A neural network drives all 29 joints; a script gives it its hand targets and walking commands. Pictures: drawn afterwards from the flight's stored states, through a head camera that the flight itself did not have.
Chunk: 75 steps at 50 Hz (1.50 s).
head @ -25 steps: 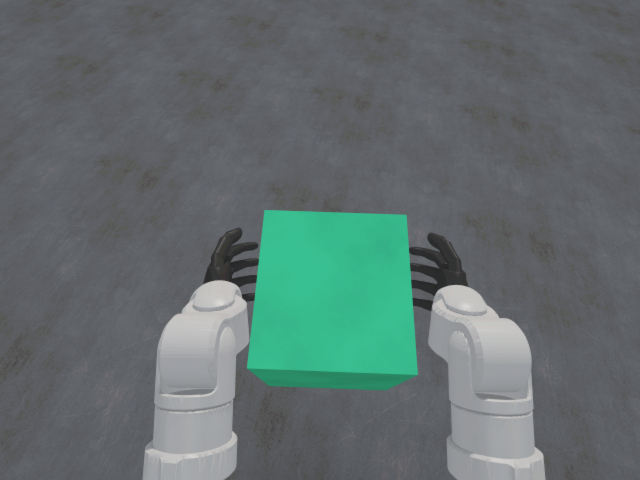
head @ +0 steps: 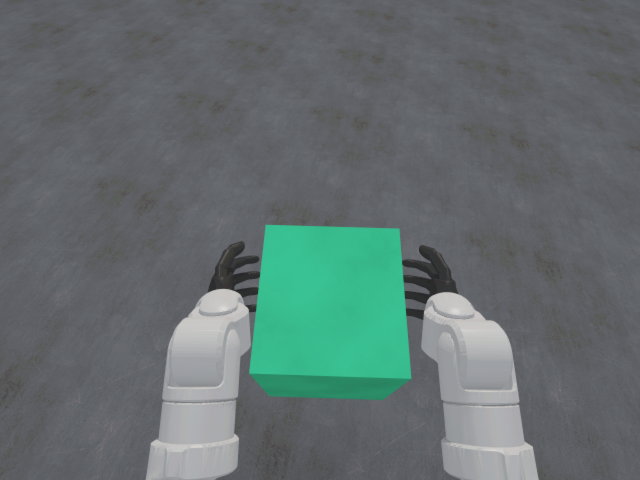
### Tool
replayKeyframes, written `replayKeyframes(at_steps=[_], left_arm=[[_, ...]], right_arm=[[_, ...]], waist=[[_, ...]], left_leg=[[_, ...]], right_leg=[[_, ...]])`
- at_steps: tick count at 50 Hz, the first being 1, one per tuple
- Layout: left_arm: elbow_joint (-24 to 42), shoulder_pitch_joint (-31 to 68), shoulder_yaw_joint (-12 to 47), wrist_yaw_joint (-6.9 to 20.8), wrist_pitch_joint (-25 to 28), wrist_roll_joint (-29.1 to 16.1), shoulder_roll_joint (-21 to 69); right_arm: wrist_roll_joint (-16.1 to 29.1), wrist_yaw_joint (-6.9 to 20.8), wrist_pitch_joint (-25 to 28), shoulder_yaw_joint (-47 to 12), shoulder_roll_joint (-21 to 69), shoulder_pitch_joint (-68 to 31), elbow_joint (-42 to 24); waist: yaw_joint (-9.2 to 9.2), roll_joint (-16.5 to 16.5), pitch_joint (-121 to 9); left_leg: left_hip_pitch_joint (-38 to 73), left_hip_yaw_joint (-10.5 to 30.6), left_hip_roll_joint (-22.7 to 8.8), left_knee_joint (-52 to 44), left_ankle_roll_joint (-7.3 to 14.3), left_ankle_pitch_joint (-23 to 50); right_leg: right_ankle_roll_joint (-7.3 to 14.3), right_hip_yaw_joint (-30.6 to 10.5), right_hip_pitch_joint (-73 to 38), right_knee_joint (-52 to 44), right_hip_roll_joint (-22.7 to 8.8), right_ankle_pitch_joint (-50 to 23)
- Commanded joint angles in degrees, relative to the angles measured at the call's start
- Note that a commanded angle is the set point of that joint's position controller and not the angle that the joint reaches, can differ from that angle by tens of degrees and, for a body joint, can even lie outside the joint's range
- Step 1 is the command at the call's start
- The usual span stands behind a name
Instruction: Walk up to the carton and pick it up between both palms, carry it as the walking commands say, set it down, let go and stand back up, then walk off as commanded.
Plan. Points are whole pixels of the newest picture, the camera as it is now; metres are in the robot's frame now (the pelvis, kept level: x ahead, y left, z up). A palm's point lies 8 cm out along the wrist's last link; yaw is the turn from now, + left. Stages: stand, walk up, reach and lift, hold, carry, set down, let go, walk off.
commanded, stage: carry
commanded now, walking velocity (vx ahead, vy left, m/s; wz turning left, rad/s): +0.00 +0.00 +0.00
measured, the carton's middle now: (328, 319) +0.33 +0.00 +0.00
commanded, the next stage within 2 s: hold in 1.44 s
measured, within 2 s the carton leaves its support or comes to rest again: neither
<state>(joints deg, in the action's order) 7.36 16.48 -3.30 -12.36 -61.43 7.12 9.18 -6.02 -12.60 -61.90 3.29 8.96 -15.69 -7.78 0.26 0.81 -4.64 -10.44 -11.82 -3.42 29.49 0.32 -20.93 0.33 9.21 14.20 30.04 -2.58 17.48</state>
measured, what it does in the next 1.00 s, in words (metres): shifts its weight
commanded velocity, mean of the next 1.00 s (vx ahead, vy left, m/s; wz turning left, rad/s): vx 0.00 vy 0.00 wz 0.00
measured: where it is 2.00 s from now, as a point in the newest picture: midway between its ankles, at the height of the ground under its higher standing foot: outside the picture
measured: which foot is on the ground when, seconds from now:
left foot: down 0.00-1.00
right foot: down 0.00-1.00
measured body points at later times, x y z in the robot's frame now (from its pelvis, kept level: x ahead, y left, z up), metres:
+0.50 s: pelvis -0.04 +0.00 +0.00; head -0.06 +0.01 +0.45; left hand +0.26 +0.14 +0.05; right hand +0.26 -0.13 +0.05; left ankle -0.08 +0.09 -0.74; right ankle -0.04 -0.11 -0.74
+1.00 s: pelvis -0.07 +0.01 +0.00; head -0.10 +0.02 +0.45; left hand +0.23 +0.14 +0.05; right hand +0.23 -0.12 +0.05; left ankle -0.08 +0.09 -0.74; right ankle -0.04 -0.11 -0.74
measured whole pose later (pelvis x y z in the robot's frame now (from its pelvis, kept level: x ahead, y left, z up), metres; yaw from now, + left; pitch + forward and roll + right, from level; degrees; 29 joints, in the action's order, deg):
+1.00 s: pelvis -0.07 +0.01 +0.00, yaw +0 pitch +0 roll -1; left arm -7.5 13.8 -4.2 -7.7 -48.1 10.4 8.5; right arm -8.9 -7.2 -47.7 5.2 8.3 -13.0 7.2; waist 0.2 -0.1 -4.9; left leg -13.4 -12.5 -2.6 30.8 3.0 -17.6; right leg -0.2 8.5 16.2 29.4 -3.8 12.9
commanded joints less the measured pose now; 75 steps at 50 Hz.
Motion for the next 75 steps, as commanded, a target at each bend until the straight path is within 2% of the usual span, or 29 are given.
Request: replayKeyframes(at_steps=[1, 2, 3, 4, 5, 7, 8, 9, 11, 13, 14, 19, 25, 56, 72, 73, 74, 75], left_arm=[[3.5, 13.6, 25.3, 11.8, 1.2, -15.5, 55.6], [1.2, 13.3, 24.2, 11.9, 1.7, -14.3, 54.3], [0.3, 14.0, 23.6, 12.2, 2.4, -13.6, 53.8], [-1.9, 14.8, 22.4, 12.6, 3.4, -12.5, 52.8], [-3.7, 15.6, 21.7, 13.0, 4.6, -11.8, 52.3], [-4.8, 16.5, 21.9, 14.0, 7.2, -11.8, 52.9], [-2.1, 16.9, 23.6, 14.3, 7.9, -13.3, 54.6], [0.4, 16.8, 24.7, 14.0, 8.1, -14.5, 55.3], [0.8, 14.5, 24.5, 13.3, 7.9, -14.5, 54.2], [-3.0, 12.4, 23.5, 13.4, 8.1, -12.4, 52.3], [-1.9, 13.2, 24.3, 13.7, 8.6, -12.5, 52.7], [-3.6, 15.7, 24.5, 15.0, 11.1, -11.6, 53.1], [-7.1, 16.5, 23.7, 15.6, 13.5, -10.5, 51.9], [-11.7, 18.6, 23.4, 16.7, 17.1, -9.2, 50.4], [-14.2, 18.8, 23.5, 17.3, 19.7, -8.6, 49.6], [-17.4, 10.4, 24.2, 18.0, 20.5, -5.4, 55.6], [-14.9, 11.8, 26.0, 17.9, 21.8, -5.3, 55.5], [-12.9, 11.2, 27.0, 17.8, 22.2, -5.7, 57.3]], right_arm=[[16.1, 12.0, 2.2, -25.8, 55.7, -16.6, -5.6], [15.1, 12.3, 2.7, -24.6, 54.5, -16.1, -3.1], [14.7, 12.6, 3.4, -24.0, 54.1, -16.8, -2.0], [13.7, 13.0, 4.5, -22.8, 53.3, -17.4, 0.5], [12.9, 13.4, 5.8, -21.9, 53.0, -17.8, 2.6], [12.2, 14.1, 8.3, -21.9, 53.9, -18.0, 4.0], [13.4, 14.2, 9.0, -23.6, 55.5, -18.3, 1.2], [14.6, 14.0, 9.3, -24.6, 56.3, -18.4, -1.4], [14.9, 13.4, 9.1, -24.7, 55.2, -16.9, -2.3], [13.3, 13.7, 9.3, -23.8, 53.3, -14.9, 1.3], [13.5, 14.1, 9.8, -24.6, 53.7, -15.5, 0.4], [12.6, 15.4, 12.4, -24.6, 53.9, -17.6, 2.2], [11.3, 16.1, 14.8, -23.4, 52.6, -18.5, 5.6], [9.6, 17.6, 18.2, -22.2, 51.0, -19.7, 10.9], [9.3, 18.4, 20.6, -22.7, 49.8, -19.9, 12.9], [3.9, 19.9, 21.0, -20.5, 50.6, -10.3, 15.7], [4.7, 20.5, 22.8, -22.7, 49.6, -12.7, 13.0], [6.2, 21.4, 23.6, -25.3, 50.0, -15.8, 8.1]], waist=[[-0.06, -0.6, -19.7], [-0.04, 1.3, -19.0], [-0.05, 2.6, -18.0], [-0.11, 2.8, -17.0], [-0.20, 2.1, -16.3], [-0.35, -0.9, -16.4], [-0.38, -2.0, -16.7], [-0.33, -2.4, -17.1], [-0.21, -1.9, -17.8], [-0.25, -0.3, -17.6], [-0.28, 0.3, -17.0], [-0.37, -0.7, -13.8], [-0.23, -0.7, -11.9], [-0.15, -0.3, -11.8], [-0.20, -0.3, -12.3], [-0.50, 1.8, -8.0], [-2.48, 3.2, -9.8], [-2.87, 2.9, -12.6]], left_leg=[[8.3, 4.0, -6.3, 1.1, 0.1, 48.6], [9.8, 4.3, -7.1, 1.4, 0.6, 53.4], [10.5, 4.3, -7.6, 1.6, 1.0, 55.1], [9.9, 4.3, -7.6, 1.8, 1.1, 53.6], [8.4, 4.2, -7.4, 1.8, 0.9, 49.1], [5.0, 4.0, -6.1, 1.6, 0.1, 35.9], [4.6, 4.0, -5.5, 1.1, -0.3, 31.6], [5.1, 4.0, -5.3, 0.3, -0.4, 31.0], [6.9, 4.6, -6.2, 0.4, 0.2, 37.0], [7.2, 5.1, -7.3, 1.0, 1.1, 41.8], [6.6, 5.2, -7.4, 0.9, 1.3, 40.7], [3.2, 6.0, -6.6, -1.5, 1.1, 23.2], [1.3, 7.0, -6.7, -3.2, 1.3, 19.4], [-2.2, 7.3, -6.9, -5.7, 1.4, 13.8], [-2.0, 6.7, -6.9, -5.7, 1.4, 14.9], [5.5, 18.0, 3.6, -9.7, 1.3, 27.8], [8.2, 19.6, 3.3, -9.6, 0.7, 31.5], [14.2, 20.3, 3.2, -8.7, 0.1, 36.7]], right_leg=[[1.6, -3.8, -7.9, 3.5, -5.8, -40.4], [1.1, -2.9, -5.8, 1.6, -4.6, -31.8], [0.8, -2.1, -4.7, -0.7, -3.7, -25.8], [0.7, -1.9, -4.8, -2.4, -3.6, -23.8], [0.8, -2.4, -6.1, -3.1, -4.2, -25.8], [1.5, -4.6, -9.5, -1.5, -7.1, -37.3], [1.9, -5.3, -10.2, -0.4, -8.2, -41.5], [2.3, -5.5, -10.0, 0.6, -8.5, -42.7], [2.2, -5.3, -8.4, 1.5, -7.7, -38.2], [1.9, -5.0, -7.3, 0.8, -6.8, -29.9], [1.9, -5.0, -7.0, 0.2, -6.8, -27.1], [2.3, -6.6, -5.1, -2.5, -7.8, -18.4], [1.8, -7.3, -3.5, -4.1, -7.3, -11.4], [1.2, -7.5, -3.5, -3.8, -6.1, -9.9], [1.2, -7.4, -3.0, -3.1, -5.9, -11.3], [1.9, -14.8, -11.3, -5.6, 6.4, -23.0], [2.0, -16.1, -10.9, -6.1, 6.2, -25.0], [1.4, -16.6, -8.8, -6.2, 6.3, -26.9]])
